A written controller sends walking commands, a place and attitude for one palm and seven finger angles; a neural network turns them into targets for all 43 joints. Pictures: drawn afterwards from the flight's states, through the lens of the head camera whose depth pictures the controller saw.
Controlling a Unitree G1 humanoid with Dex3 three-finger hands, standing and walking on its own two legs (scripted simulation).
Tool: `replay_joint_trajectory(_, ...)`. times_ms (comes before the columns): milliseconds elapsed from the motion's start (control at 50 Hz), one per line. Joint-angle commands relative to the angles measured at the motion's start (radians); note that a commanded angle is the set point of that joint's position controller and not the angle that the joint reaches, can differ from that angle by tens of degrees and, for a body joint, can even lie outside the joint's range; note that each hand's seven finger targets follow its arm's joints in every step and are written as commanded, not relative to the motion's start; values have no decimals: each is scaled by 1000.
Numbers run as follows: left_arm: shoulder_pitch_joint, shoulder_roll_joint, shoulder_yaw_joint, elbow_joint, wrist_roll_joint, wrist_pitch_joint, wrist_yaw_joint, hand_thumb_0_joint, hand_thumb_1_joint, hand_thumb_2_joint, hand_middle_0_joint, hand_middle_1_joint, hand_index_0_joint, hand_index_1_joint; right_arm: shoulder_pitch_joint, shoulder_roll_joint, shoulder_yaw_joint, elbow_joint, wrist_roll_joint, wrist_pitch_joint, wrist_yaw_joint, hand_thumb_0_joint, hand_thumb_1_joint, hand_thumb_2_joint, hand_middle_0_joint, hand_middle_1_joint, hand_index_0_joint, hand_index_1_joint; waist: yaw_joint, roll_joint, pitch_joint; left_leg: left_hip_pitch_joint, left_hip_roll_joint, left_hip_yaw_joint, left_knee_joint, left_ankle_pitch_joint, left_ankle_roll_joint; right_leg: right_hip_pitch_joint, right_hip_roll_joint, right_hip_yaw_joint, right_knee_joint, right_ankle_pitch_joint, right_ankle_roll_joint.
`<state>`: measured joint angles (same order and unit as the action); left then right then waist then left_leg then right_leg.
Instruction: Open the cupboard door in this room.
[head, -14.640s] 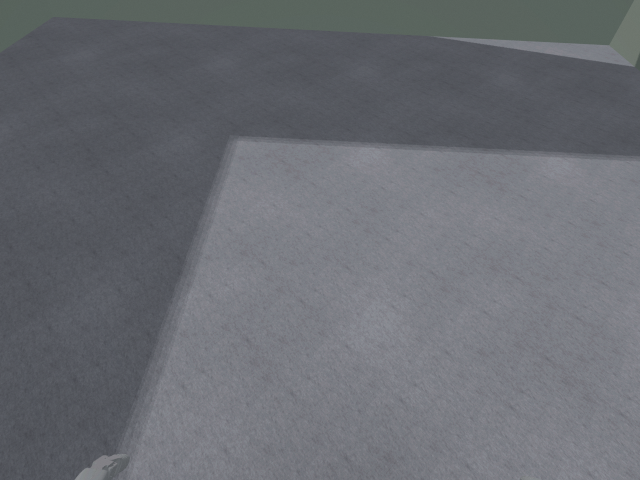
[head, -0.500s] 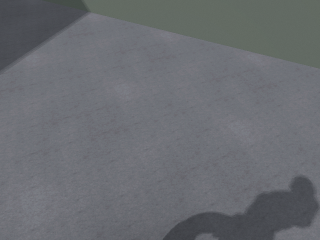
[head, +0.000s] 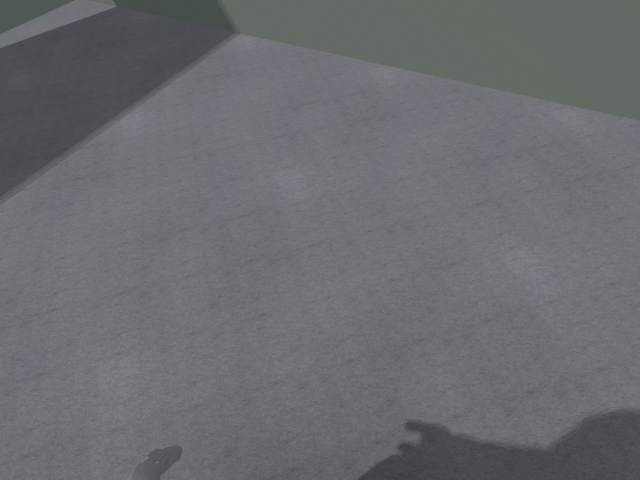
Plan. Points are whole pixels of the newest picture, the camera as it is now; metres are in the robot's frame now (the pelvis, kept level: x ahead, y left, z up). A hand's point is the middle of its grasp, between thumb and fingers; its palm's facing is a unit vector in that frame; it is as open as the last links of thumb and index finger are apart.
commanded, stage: turn or walk to find it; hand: left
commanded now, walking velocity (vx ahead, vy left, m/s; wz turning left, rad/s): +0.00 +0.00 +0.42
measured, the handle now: out of the picture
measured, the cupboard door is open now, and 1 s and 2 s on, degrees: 0 0 0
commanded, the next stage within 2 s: none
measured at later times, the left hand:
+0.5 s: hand out of the picture -0.06 +0.21 -0.17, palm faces +0.31 -0.92 -0.24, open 7.4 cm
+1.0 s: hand out of the picture -0.02 +0.20 -0.14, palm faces +0.42 -0.86 -0.29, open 7.4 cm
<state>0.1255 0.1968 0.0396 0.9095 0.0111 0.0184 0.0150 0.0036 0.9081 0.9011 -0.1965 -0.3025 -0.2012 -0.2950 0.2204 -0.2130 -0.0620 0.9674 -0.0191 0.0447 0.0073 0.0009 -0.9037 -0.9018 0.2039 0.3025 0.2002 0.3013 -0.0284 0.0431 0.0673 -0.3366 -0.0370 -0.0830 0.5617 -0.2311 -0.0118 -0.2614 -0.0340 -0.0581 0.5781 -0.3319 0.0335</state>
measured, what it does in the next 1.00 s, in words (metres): steps on the spot, turning left: left foot, then right foot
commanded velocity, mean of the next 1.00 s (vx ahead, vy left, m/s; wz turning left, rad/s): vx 0.00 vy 0.00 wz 0.42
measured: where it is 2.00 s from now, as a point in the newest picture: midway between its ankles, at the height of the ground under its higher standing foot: outside the picture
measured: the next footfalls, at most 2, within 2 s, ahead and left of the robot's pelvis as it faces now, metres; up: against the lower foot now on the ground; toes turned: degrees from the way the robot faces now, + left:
left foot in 0.50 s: -0.03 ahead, +0.14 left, +0.00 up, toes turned +19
right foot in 0.94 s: +0.04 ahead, -0.10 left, +0.00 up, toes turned +20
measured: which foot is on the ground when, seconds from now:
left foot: down 0.00-0.00, up 0.02-0.48, down 0.50-0.94, up 0.96-1.00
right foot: down 0.00-0.50, up 0.52-0.92, down 0.94-1.00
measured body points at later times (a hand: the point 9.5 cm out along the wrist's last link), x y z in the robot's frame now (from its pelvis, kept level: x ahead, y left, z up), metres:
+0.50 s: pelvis -0.02 +0.01 +0.00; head +0.01 +0.02 +0.45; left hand -0.08 +0.26 -0.15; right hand +0.13 -0.22 -0.14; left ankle -0.07 +0.12 -0.73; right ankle -0.01 -0.10 -0.73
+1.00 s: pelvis -0.04 -0.02 +0.00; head +0.01 -0.04 +0.45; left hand -0.05 +0.25 -0.12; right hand +0.12 -0.23 -0.16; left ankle -0.08 +0.11 -0.70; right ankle +0.01 -0.12 -0.73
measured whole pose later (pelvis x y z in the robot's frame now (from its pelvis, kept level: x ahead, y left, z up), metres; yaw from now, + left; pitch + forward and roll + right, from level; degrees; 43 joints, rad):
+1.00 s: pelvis -0.04 -0.02 +0.00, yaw +26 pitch +0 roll +1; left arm 0.15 0.19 0.03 0.91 0.02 0.01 0.02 0.00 0.91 0.90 -0.20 -0.30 -0.20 -0.30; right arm 0.20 -0.23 -0.07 0.97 -0.02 0.06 0.01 0.00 -0.91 -0.90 0.20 0.30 0.20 0.30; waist -0.02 0.05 0.08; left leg -0.39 -0.05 -0.09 0.78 -0.42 -0.02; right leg -0.27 -0.05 -0.09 0.60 -0.33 -0.01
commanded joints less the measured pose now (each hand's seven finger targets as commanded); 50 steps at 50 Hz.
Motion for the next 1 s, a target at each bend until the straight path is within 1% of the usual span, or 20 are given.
replay_joint_trajectory(0, 146, 241, 54, -43, 8, -23, 24, 0, 900, 900, -200, -300, -200, -300, -64, -110, -43, -111, -1, -10, -8, 0, -900, -900, 200, 300, 200, 300, 78, -219, -89, -236, 7, -24, 485, -338, -12, 125, -444, 340, -299, 312, -197)
replay_joint_trajectory(20, 78, 205, 56, -54, 6, -30, 27, 0, 900, 900, -200, -300, -200, -300, -23, -108, -47, -83, -5, 2, -6, 0, -900, -900, 200, 300, 200, 300, 39, -288, -57, -244, 27, -46, 566, -290, -13, 65, -395, 293, -322, 232, -182)
replay_joint_trajectory(40, 37, 184, 48, -68, 3, -23, 27, 0, 900, 900, -200, -300, -200, -300, -8, -109, -52, -65, -4, 10, -2, 0, -900, -900, 200, 300, 200, 300, 21, -212, -15, -234, 35, -27, 631, -237, -16, 21, -355, 249, -322, 181, -154)
replay_joint_trajectory(100, 24, 137, 31, -69, 2, -35, 19, 0, 900, 900, -200, -300, -200, -300, 51, -85, -44, -22, -5, 13, 8, 0, -900, -900, 200, 300, 200, 300, -3, -185, -14, -240, 47, 20, 685, -109, -44, 66, -263, 72, -282, 286, -116)
replay_joint_trajectory(340, 194, 196, 53, 12, 21, -27, 19, 0, 900, 900, -200, -300, -200, -300, -111, -61, -11, -59, 9, -2, 4, 0, -900, -900, 200, 300, 200, 300, 89, -228, -73, -127, 76, 126, 275, -248, -59, 222, -336, 24, -186, 555, -180)
replay_joint_trajectory(400, 184, 220, 59, 24, 20, -21, 17, 0, 900, 900, -200, -300, -200, -300, -76, -64, -6, -56, 13, -14, -1, 0, -900, -900, 200, 300, 200, 300, 72, -246, -114, -19, 60, 166, 96, -194, -41, 216, -340, -2, -119, 602, -164)
replay_joint_trajectory(440, 146, 214, 59, 25, 9, -15, 14, 0, 900, 900, -200, -300, -200, -300, -17, -86, -10, -40, 12, -23, 1, 0, -900, -900, 200, 300, 200, 300, 26, -195, -131, 149, 62, 169, -115, 10, -27, 126, -302, -66, -25, 495, -94)
replay_joint_trajectory(460, 154, 186, 53, 14, 0, -8, 12, 0, 900, 900, -200, -300, -200, -300, 16, -140, -22, -36, 8, -32, 1, 0, -900, -900, 200, 300, 200, 300, 3, -58, -160, 299, 138, 79, -186, 163, 5, -9, -248, -110, 99, 336, -40)
replay_joint_trajectory(480, 145, 120, 38, -21, -6, -2, 6, 0, 900, 900, -200, -300, -200, -300, 56, -237, -45, -38, 1, -38, -5, 0, -900, -900, 200, 300, 200, 300, -20, 232, -150, 404, 382, -243, -209, 492, 121, -269, -113, -148, 291, -163, 38)
replay_joint_trajectory(500, 79, 111, 25, -42, 2, 9, 11, 0, 900, 900, -200, -300, -200, -300, 97, -277, -53, -21, 2, -25, -11, 0, -900, -900, 200, 300, 200, 300, -47, 221, -140, 326, 463, -258, -220, 592, 211, -268, -89, -63, 427, -339, 35)
replay_joint_trajectory(520, 49, 121, 29, -39, 4, 16, 11, 0, 900, 900, -200, -300, -200, -300, 74, -249, -44, -17, -2, -26, -18, 0, -900, -900, 200, 300, 200, 300, -40, 153, -103, 257, 434, -218, -236, 487, 225, -261, -101, -10, 484, -294, 27)
replay_joint_trajectory(560, 47, 130, 39, -12, 5, 21, 3, 0, 900, 900, -200, -300, -200, -300, -35, -202, -30, -44, -3, -28, -28, 0, -900, -900, 200, 300, 200, 300, -1, 174, -38, 191, 342, -161, -243, 383, 188, -282, -103, 21, 528, -175, 34)
replay_joint_trajectory(640, 87, 127, 36, 9, 3, 16, -5, 0, 900, 900, -200, -300, -200, -300, -63, -183, -22, -61, 1, -37, -27, 0, -900, -900, 200, 300, 200, 300, 23, 102, -55, 195, 270, -92, -234, 412, 163, -241, -74, 19, 495, -91, 47)
replay_joint_trajectory(800, 37, 103, 26, -38, -2, 11, 3, 0, 900, 900, -200, -300, -200, -300, -35, -193, -40, -70, -7, -26, -20, 0, -900, -900, 200, 300, 200, 300, 3, 121, -81, 180, 265, -193, -200, 385, 183, -143, -31, 15, 227, -123, 47)
replay_joint_trajectory(880, 139, 115, 34, -15, -6, -11, 5, 0, 900, 900, -200, -300, -200, -300, -63, -180, -45, -80, 0, -21, -15, 0, -900, -900, 200, 300, 200, 300, 58, 91, -130, 58, 196, -188, -88, 323, 121, 112, -8, -11, -121, 108, 37)
replay_joint_trajectory(900, 175, 160, 41, -9, 2, -22, 10, 0, 900, 900, -200, -300, -200, -300, -53, -142, -41, -84, 8, -23, -11, 0, -900, -900, 200, 300, 200, 300, 71, -15, -149, -49, 132, -143, -3, 157, 68, 242, -95, 65, -224, 171, 19)
replay_joint_trajectory(920, 193, 251, 60, -10, 18, -30, 19, 0, 900, 900, -200, -300, -200, -300, -44, -69, -30, -107, 13, -24, -6, 0, -900, -900, 200, 300, 200, 300, 80, -304, -140, -231, -9, 16, 207, -191, -6, 320, -346, 316, -276, 246, -68)
replay_joint_trajectory(940, 189, 275, 62, -25, 13, -25, 20, 0, 900, 900, -200, -300, -200, -300, -88, -104, -39, -125, 7, -14, -9, 0, -900, -900, 200, 300, 200, 300, 97, -308, -104, -224, -9, 15, 411, -370, -14, 169, -471, 391, -298, 337, -171)
replay_joint_trajectory(960, 134, 235, 59, -36, 9, -24, 25, 0, 900, 900, -200, -300, -200, -300, -84, -114, -44, -109, 0, -1, -9, 0, -900, -900, 200, 300, 200, 300, 71, -220, -73, -221, 18, -32, 537, -324, -8, 100, -430, 316, -305, 275, -198)
replay_joint_trajectory(980, 73, 211, 59, -49, 8, -26, 26, 0, 900, 900, -200, -300, -200, -300, -52, -111, -46, -85, -2, 5, -6, 0, -900, -900, 200, 300, 200, 300, 43, -249, -51, -233, 32, -29, 610, -279, -11, 69, -388, 272, -312, 216, -183)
